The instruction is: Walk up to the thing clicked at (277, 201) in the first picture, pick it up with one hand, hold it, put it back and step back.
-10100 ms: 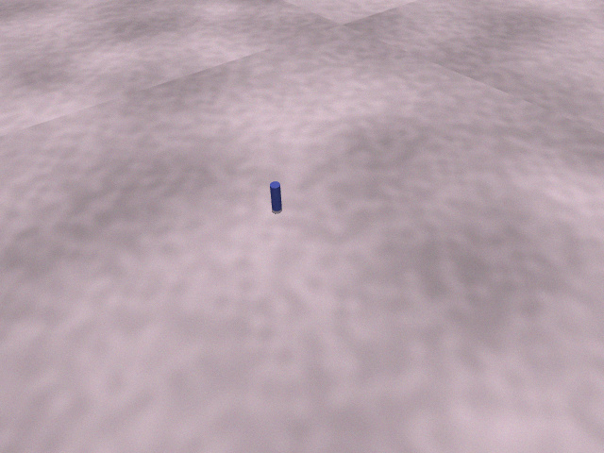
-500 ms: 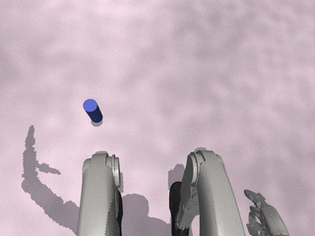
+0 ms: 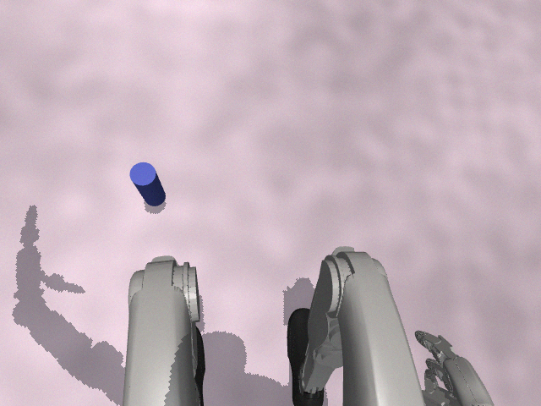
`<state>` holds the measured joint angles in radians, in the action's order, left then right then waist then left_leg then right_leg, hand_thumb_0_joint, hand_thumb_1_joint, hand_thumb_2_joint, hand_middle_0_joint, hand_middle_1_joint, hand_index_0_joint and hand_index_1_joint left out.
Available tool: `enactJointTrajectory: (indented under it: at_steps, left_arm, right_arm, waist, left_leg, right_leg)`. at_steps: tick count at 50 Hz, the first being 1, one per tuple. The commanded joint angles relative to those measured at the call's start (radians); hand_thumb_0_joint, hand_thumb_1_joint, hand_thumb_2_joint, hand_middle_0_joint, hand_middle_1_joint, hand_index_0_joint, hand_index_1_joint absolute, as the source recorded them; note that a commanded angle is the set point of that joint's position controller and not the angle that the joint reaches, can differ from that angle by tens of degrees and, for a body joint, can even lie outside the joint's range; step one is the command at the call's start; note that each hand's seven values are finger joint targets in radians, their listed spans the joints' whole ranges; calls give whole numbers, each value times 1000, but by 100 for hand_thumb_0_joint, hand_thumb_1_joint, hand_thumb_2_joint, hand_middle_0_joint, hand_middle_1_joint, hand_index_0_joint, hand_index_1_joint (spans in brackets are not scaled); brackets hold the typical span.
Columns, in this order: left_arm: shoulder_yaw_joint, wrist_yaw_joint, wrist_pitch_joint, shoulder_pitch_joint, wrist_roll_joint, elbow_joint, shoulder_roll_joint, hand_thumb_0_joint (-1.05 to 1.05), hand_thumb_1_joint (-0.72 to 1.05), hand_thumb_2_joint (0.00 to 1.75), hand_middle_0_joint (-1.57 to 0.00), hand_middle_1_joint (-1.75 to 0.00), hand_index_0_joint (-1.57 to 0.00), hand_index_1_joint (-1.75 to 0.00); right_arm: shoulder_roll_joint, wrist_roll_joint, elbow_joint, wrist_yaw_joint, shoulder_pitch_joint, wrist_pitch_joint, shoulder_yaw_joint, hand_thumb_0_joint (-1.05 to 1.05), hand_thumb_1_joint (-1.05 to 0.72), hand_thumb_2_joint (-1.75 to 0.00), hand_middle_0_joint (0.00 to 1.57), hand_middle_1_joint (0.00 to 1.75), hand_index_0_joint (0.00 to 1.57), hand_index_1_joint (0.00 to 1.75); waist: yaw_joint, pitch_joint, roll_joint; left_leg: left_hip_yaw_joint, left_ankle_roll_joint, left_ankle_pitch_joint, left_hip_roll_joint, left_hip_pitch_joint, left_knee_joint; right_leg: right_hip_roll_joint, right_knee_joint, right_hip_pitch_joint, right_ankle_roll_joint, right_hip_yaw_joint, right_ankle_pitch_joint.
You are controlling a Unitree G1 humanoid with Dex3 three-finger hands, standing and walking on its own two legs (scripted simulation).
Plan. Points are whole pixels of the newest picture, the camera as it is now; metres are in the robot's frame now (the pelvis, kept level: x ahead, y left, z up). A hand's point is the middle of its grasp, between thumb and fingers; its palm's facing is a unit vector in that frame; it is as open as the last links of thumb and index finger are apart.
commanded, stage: go down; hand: left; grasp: from the side
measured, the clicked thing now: (149, 186) +0.50 +0.22 -0.31
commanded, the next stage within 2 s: approach in 0.08 s
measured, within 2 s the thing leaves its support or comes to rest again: neither
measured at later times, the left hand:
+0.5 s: hand out of the picture +0.42 +0.39 -0.07, palm faces +0.15 -0.99 -0.02, open 17.6 cm
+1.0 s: hand (116, 200) +0.44 +0.26 -0.24, palm faces +0.09 -1.00 +0.04, open 17.6 cm
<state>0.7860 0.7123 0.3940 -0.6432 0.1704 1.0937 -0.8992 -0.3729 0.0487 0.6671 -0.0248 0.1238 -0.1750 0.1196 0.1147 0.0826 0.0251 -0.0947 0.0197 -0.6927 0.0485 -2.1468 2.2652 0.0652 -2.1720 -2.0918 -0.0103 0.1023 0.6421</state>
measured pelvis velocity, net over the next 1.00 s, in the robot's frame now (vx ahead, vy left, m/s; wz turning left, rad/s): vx -0.02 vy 0.01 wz -0.14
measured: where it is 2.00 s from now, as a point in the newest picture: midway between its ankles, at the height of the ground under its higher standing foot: (248, 387)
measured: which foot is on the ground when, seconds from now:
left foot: down 0.00-1.00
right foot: down 0.00-1.00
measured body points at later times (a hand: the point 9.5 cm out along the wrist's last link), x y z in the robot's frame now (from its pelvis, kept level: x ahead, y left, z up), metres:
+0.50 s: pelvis -0.01 +0.00 -0.04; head +0.22 +0.10 +0.34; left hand +0.41 +0.44 -0.07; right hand +0.14 -0.28 -0.11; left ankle +0.08 +0.12 -0.35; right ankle +0.11 -0.12 -0.35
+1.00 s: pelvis -0.02 +0.01 -0.09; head +0.24 +0.14 +0.26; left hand +0.43 +0.32 -0.24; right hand +0.11 -0.27 -0.13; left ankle +0.08 +0.12 -0.35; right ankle +0.11 -0.12 -0.35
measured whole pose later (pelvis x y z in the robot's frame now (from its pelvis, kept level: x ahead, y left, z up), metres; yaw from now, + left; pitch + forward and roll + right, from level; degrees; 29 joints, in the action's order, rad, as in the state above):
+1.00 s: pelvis -0.02 +0.01 -0.09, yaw -8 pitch +17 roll -15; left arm 0.67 0.43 0.95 -0.68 0.16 1.44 -0.87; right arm -0.40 0.29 0.59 0.08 -0.12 -0.07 0.43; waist 0.26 -0.26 0.22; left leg -0.28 0.02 -0.71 0.06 -2.23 2.61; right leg 0.01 -2.38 -2.10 0.02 0.24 0.58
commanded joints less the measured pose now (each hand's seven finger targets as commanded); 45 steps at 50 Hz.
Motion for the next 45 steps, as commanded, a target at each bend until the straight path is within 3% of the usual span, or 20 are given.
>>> enactJointTrajectory:
  at_steps: [1,4,8,9,11,17,21,24,25,27,31,32,33,36,38,39,42,45]
  left_arm:
    - [78,3,58,-176,38,-164,-421,0,-50,8,-5,-7,-4,-7]
    - [75,9,60,-197,40,-170,-426,0,-50,8,-5,-6,-4,-7]
    - [88,14,67,-195,43,-166,-454,0,-51,8,-5,-6,-4,-7]
    - [81,16,67,-197,44,-153,-443,0,-52,14,-7,-11,-3,-14]
    - [84,21,76,-207,47,-131,-450,0,-57,2,-8,-7,-6,-9]
    - [33,34,157,-232,80,-16,-368,0,-60,2,-8,-8,-6,-9]
    - [4,17,213,-227,87,66,-338,0,-60,3,-8,-8,-6,-9]
    - [-14,-7,259,-248,68,72,-346,0,-57,4,-7,-8,-5,-9]
    - [7,-21,276,-253,58,61,-384,0,-56,5,-7,-8,-5,-10]
    - [13,-41,318,-263,46,42,-403,0,-57,5,-7,-8,-5,-10]
    - [20,-80,398,-232,38,37,-387,0,-56,7,-7,-9,-4,-10]
    - [-25,-83,417,-238,39,26,-335,0,-56,6,-7,-9,-5,-10]
    - [32,-100,430,-202,31,47,-399,0,-57,8,-6,-10,-4,-11]
    - [-41,-124,471,-220,33,72,-286,0,-55,8,-6,-10,-4,-11]
    - [-70,-149,500,-223,28,88,-261,0,-56,8,-6,-9,-4,-11]
    - [-54,-166,513,-188,18,129,-285,0,-57,7,-6,-9,-4,-10]
    - [-101,-201,568,-247,21,146,-240,0,-61,0,-7,-7,-6,-7]
    - [-79,-253,616,-226,25,179,-262,0,-61,1,-7,-7,-6,-7]
  right_arm:
    - [-244,-7,-40,-14,138,-25,-89,0,-92,-91,20,30,20,30]
    - [-244,-5,-39,-13,141,-20,-84,0,-92,-91,20,30,20,30]
    - [-244,-1,-46,-11,132,-18,-75,0,-92,-91,20,30,20,30]
    - [-248,-2,-43,-11,136,-17,-75,0,-93,-91,20,30,20,30]
    - [-247,2,-40,-10,130,-19,-67,0,-91,-91,20,30,20,30]
    - [-259,20,-47,-1,97,-30,-38,0,-91,-90,20,30,20,30]
    - [-273,39,-53,9,79,-33,-13,0,-91,-90,20,30,20,30]
    - [-288,61,-56,18,56,-21,7,0,-90,-90,20,30,20,30]
    - [-295,68,-56,21,56,-16,15,0,-90,-90,20,30,20,30]
    - [-304,86,-61,27,38,-5,30,0,-91,-90,20,30,20,30]
    - [-319,123,-61,39,0,23,58,0,-92,-91,20,30,20,30]
    - [-318,129,-76,43,-27,29,74,0,-92,-91,20,30,20,30]
    - [-334,140,-57,44,-15,39,73,0,-92,-91,20,30,20,30]
    - [-337,164,-63,53,-50,60,93,0,-93,-91,20,30,20,30]
    - [-340,176,-74,58,-75,66,115,0,-94,-91,20,30,20,30]
    - [-347,185,-67,60,-79,74,121,0,-94,-91,20,30,20,30]
    - [-354,201,-78,70,-122,85,151,0,-95,-91,20,30,20,30]
    - [-360,225,-75,80,-132,95,182,0,-95,-91,20,30,20,30]
  waist:
    - [-40,625,-276]
    - [-25,610,-276]
    - [-32,620,-272]
    - [-23,608,-263]
    - [-13,577,-255]
    - [45,469,-199]
    - [62,446,-188]
    - [70,444,-246]
    - [64,455,-261]
    - [69,484,-314]
    - [84,488,-369]
    - [91,478,-379]
    - [86,474,-407]
    - [129,429,-419]
    - [149,403,-391]
    - [143,391,-395]
    - [183,339,-361]
    - [184,344,-324]
  left_leg:
    - [8,2,169,-24,491,-299]
    - [5,2,169,-21,484,-291]
    - [14,5,165,-22,463,-278]
    - [13,6,166,-22,463,-272]
    - [14,7,154,-22,425,-261]
    - [-3,13,77,-14,338,-200]
    - [-11,8,56,-9,317,-168]
    - [-31,-4,86,0,361,-152]
    - [-39,-8,108,3,376,-148]
    - [-44,-16,138,7,425,-127]
    - [-56,-28,223,14,465,-84]
    - [-65,-34,231,13,477,-84]
    - [-74,-40,258,20,497,-81]
    - [-89,-44,240,25,492,-64]
    - [-98,-43,222,27,464,-47]
    - [-97,-44,237,27,460,-35]
    - [-112,-41,176,29,417,-16]
    - [-109,-33,182,28,381,26]
  right_leg:
    - [-46,178,286,-34,6,-119]
    - [-47,178,284,-32,9,-119]
    - [-50,179,304,-30,6,-115]
    - [-51,177,293,-30,7,-116]
    - [-53,173,288,-29,8,-106]
    - [-66,149,241,-23,33,-56]
    - [-74,123,237,-21,55,-45]
    - [-75,82,209,-26,70,-73]
    - [-75,66,213,-27,75,-89]
    - [-76,47,218,-25,84,-116]
    - [-78,7,229,-23,101,-176]
    - [-78,-5,219,-25,109,-178]
    - [-80,-19,221,-26,116,-191]
    - [-84,-29,202,-25,135,-189]
    - [-87,-35,213,-22,149,-190]
    - [-88,-41,228,-20,152,-203]
    - [-94,-40,224,-17,167,-177]
    - [-105,-37,300,-7,171,-205]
